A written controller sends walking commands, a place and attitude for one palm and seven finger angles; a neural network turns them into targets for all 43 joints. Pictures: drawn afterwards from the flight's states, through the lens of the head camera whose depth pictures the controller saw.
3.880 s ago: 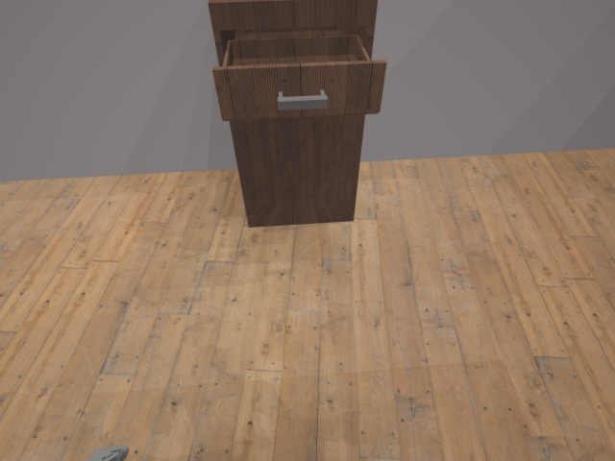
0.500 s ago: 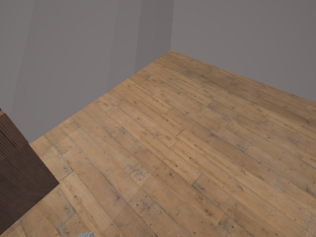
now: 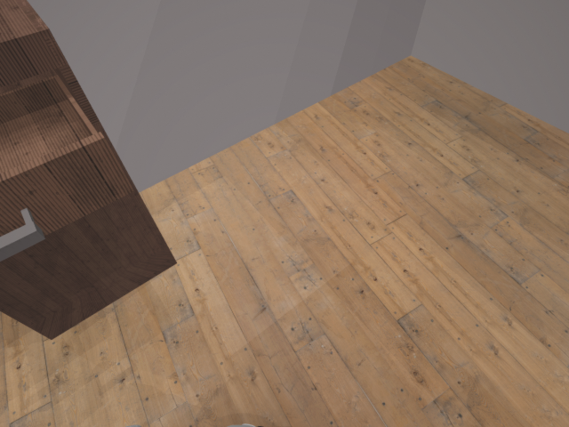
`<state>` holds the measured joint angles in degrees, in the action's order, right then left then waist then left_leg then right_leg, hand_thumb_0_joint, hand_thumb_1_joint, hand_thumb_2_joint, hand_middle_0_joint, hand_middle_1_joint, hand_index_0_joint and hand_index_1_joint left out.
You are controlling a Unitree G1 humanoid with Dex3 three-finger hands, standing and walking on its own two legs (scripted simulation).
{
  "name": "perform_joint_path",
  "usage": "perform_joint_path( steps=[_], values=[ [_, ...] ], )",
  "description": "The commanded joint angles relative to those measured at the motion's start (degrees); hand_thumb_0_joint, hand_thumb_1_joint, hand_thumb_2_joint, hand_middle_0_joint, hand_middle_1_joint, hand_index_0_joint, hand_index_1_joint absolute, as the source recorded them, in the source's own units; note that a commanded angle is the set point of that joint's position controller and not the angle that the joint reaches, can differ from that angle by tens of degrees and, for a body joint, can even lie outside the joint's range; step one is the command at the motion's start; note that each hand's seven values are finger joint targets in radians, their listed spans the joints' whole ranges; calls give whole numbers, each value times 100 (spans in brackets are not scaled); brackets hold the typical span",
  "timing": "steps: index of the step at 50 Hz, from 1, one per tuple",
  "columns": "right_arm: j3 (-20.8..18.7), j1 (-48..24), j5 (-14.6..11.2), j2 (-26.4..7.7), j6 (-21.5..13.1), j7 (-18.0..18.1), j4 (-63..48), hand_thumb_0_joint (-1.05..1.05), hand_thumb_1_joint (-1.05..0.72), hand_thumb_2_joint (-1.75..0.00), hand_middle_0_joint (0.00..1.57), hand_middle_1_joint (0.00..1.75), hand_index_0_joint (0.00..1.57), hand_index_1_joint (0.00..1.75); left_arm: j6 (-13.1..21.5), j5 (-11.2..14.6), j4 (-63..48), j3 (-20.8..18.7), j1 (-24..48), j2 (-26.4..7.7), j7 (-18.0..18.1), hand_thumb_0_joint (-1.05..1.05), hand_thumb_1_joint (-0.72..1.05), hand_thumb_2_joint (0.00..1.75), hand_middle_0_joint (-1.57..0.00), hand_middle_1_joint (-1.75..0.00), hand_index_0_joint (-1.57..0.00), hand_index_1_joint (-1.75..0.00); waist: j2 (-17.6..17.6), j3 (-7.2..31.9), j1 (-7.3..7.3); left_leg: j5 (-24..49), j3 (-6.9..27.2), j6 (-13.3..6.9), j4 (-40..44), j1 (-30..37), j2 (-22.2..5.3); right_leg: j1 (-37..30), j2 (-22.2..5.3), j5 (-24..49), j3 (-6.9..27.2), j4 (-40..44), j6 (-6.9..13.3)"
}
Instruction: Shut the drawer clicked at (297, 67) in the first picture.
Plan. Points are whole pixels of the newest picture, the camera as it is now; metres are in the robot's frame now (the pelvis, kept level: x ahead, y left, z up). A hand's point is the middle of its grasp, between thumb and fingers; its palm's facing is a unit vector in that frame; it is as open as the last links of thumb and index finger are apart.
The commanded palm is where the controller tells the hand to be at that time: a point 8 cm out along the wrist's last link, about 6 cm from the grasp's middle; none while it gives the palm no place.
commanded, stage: turn to face it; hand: left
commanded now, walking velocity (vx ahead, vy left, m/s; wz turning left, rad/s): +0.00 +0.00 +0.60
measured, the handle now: out of the picture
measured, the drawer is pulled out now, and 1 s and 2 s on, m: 0.28 0.28 0.28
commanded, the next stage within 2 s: take the last steps up to it in 1.02 s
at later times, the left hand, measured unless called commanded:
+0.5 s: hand out of the picture -0.08 +0.23 -0.19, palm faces +0.38 -0.89 -0.25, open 7.4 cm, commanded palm none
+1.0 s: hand out of the picture -0.02 +0.21 -0.13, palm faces +0.54 -0.79 -0.30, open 7.4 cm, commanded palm none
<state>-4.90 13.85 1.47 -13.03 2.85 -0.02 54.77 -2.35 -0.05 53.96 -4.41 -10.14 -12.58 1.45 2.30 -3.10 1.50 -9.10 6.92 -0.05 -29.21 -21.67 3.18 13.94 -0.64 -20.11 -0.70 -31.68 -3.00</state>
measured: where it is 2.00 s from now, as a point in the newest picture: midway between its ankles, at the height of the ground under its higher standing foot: outside the picture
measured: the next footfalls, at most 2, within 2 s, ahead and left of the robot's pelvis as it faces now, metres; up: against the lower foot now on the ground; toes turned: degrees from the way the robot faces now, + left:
right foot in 0.02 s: +0.01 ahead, -0.13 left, +0.00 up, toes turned -1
left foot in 0.44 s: -0.02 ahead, +0.13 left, +0.00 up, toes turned +23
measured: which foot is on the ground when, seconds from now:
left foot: down 0.00-0.00, up 0.02-0.42, down 0.44-0.90, up 0.92-1.00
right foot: up 0.00-0.00, down 0.02-0.44, up 0.46-0.88, down 0.90-1.00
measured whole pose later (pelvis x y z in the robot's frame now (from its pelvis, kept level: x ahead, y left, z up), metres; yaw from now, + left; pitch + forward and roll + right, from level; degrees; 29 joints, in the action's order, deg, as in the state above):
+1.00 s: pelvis -0.01 -0.01 +0.00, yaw +34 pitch -1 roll +2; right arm -4.9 13.8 1.3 -14.0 4.0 -0.5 54.8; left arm -0.9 -0.8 50.1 -1.4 -9.5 -9.9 1.4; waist 3.6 -2.9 2.0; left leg -26.7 3.9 1.4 -56.2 -24.8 3.8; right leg 13.1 -2.3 -17.8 -4.7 -31.6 1.8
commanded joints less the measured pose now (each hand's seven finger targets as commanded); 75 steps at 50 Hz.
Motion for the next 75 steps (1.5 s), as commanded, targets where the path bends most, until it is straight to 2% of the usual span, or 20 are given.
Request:
perform_joint_path(
  steps=[1, 6, 17, 20, 21, 22, 23, 28, 37, 43, 44, 45, 46, 52, 62, 66, 67, 68, 69, 75],
  values=[
    [-198, -385, -55, -510, -69, 8, -752, 0, -90, -90, 20, 30, 20, 30, 172, -137, -366, -266, -663, -1436, 110, 0, 90, 90, -20, -30, -20, -30, -1931, 414, -428, -2347, -410, 283, -2230, -1594, 80, -996, -2773, 329, 2235, 2076, 1071],
    [-182, -237, -13, -554, 16, -139, -437, 0, -90, -90, 20, 30, 20, 30, 292, -106, -569, -50, 34, -733, 75, 0, 90, 90, -20, -30, -20, -30, -1169, -203, 25, -1266, -565, 380, -3927, -1361, -450, -316, -1698, 2476, 234, 1321, 869],
    [16, -1234, -76, -414, -42, -176, -845, 0, -90, -90, 20, 30, 20, 30, 214, -191, -443, -185, -800, -1237, 51, 0, 90, 90, -20, -30, -20, -30, -1549, 250, -504, -1697, -1324, 331, -1518, -260, -457, -998, -2062, 3642, -352, 635, 948],
    [-40, -556, -51, -659, -130, -145, -723, 0, -90, -90, 20, 30, 20, 30, 181, -107, -435, -214, -679, -1263, 12, 0, 90, 90, -20, -30, -20, -30, -1240, 714, -127, -377, -1429, 191, 169, 1022, -353, -734, -1868, 3483, -887, -485, 478],
    [-158, -98, -33, -1131, -188, -125, -635, 0, -90, -90, 20, 30, 20, 30, 161, -70, -509, -187, -673, -1072, -18, 0, 90, 90, -20, -30, -20, -30, -78, 1107, 120, 839, -520, -104, 585, 2257, -1026, 262, -1559, 2343, -1051, -1696, 140],
    [-326, 373, -49, -1805, -224, -70, -599, 0, -90, -90, 20, 30, 20, 30, 151, -34, -826, -73, -359, -642, -67, 0, 90, 90, -20, -30, -20, -30, 1689, 1174, 416, 3646, 1638, -961, 692, 2865, -2639, 1967, -698, -1689, -959, -2974, -322],
    [-312, 601, -96, -1841, -175, -40, -432, 0, -90, -90, 20, 30, 20, 30, 69, -87, -896, -64, -110, -757, -17, 0, 90, 90, -20, -30, -20, -30, 1026, 1233, 411, 4099, 1378, -1346, 539, 2676, -2853, 2053, -761, -1848, -244, -3460, -204],
    [-88, -568, -41, -1140, -225, 67, -753, 0, -90, -90, 20, 30, 20, 30, 31, -88, -574, -130, -191, -725, -81, 0, 90, 90, -20, -30, -20, -30, 659, 438, -95, 2206, 448, -885, 838, 1258, -1630, 1665, -656, -380, 10, -3515, -227],
    [-114, -125, -6, -1128, -176, 61, -600, 0, -90, -90, 20, 30, 20, 30, 38, -54, -724, -51, 218, -615, -23, 0, 90, 90, -20, -30, -20, -30, 483, 477, 42, 1652, 1177, -1111, 923, 1402, -1569, 1326, -300, -503, 73, -1995, -200],
    [-107, -349, -51, -983, -142, 44, -627, 0, -90, -90, 20, 30, 20, 30, 179, -12, -601, -34, -397, -619, 40, 0, 90, 90, -20, -30, -20, -30, 423, 695, -307, 1561, 1166, -714, 188, 504, -1162, -609, -78, 750, -30, 516, -73],
    [-79, -251, -107, -727, -157, 16, -614, 0, -90, -90, 20, 30, 20, 30, 252, -54, -569, -77, -568, -874, 71, 0, 90, 90, -20, -30, -20, -30, -263, 824, -370, 566, 873, -374, -400, -118, -803, -1422, -678, 1155, 538, 1231, 41],
    [-12, -159, -133, -327, -167, 5, -714, 0, -90, -90, 20, 30, 20, 30, 295, -146, -584, -177, -641, -1394, 106, 0, 90, 90, -20, -30, -20, -30, -1995, 802, -371, -1836, -249, 113, -1629, -1096, 80, -1818, -2218, 2008, 2026, 1506, 621],
    [-90, -151, -77, -578, -120, 39, -744, 0, -90, -90, 20, 30, 20, 30, 273, -112, -650, -168, -656, -1520, 86, 0, 90, 90, -20, -30, -20, -30, -1655, 787, -375, -2643, -198, 171, -2715, -930, -17, -1077, -2852, 2829, 2161, 1462, 1162],
    [-71, -33, -28, -450, 23, -76, -224, 0, -90, -90, 20, 30, 20, 30, 332, -81, -673, -1, -77, -743, 67, 0, 90, 90, -20, -30, -20, -30, -1090, 8, -62, -1177, -450, 323, -3952, -865, -411, -362, -1578, 2567, 328, 1424, 935],
    [102, -676, -14, -185, -180, -110, -240, 0, -90, -90, 20, 30, 20, 30, 398, -196, 46, -25, -1215, -862, -23, 0, 90, 90, -20, -30, -20, -30, -1363, 180, -570, -1741, -1046, 154, -1520, -239, -489, -996, -1717, 613, 616, 1814, 1173],
    [168, 215, -17, -89, -368, -44, 159, 0, -90, -90, 20, 30, 20, 30, 370, -117, 299, 27, -967, -708, -69, 0, 90, 90, -20, -30, -20, -30, -1044, 150, -94, -892, -1351, -5, 515, 1692, -358, 176, -1238, -541, 175, 1321, 837],
    [122, 615, -16, -372, -433, 12, 320, 0, -90, -90, 20, 30, 20, 30, 351, -71, 289, 90, -937, -465, -97, 0, 90, 90, -20, -30, -20, -30, -126, 251, 87, -1025, -761, -122, 965, 2565, -811, 918, -961, -688, -110, 554, 606],
    [-11, 1142, 35, -908, -465, 53, 454, 0, -90, -90, 20, 30, 20, 30, 353, -65, 187, 164, -810, -135, -149, 0, 90, 90, -20, -30, -20, -30, 1426, 196, 341, -1654, 1066, -579, 1576, 2886, -2139, 1903, -350, -898, -772, -895, 304],
    [-34, 1424, 47, -1136, -419, 95, 476, 0, -90, -90, 20, 30, 20, 30, 369, -130, 3, 163, -381, -241, -148, 0, 90, 90, -20, -30, -20, -30, 1302, -220, 479, -1439, 1818, -1006, 1977, 2625, -2743, 2522, -239, -1272, -548, -1864, 307],
    [205, 701, -19, -362, -621, 187, 336, 0, -90, -90, 20, 30, 20, 30, 285, -146, 515, 90, -781, -191, -294, 0, 90, 90, -20, -30, -20, -30, 520, -775, -122, 342, -91, -762, 2086, 1628, -1850, 2354, -538, 580, -69, -3152, 222]
  ],
)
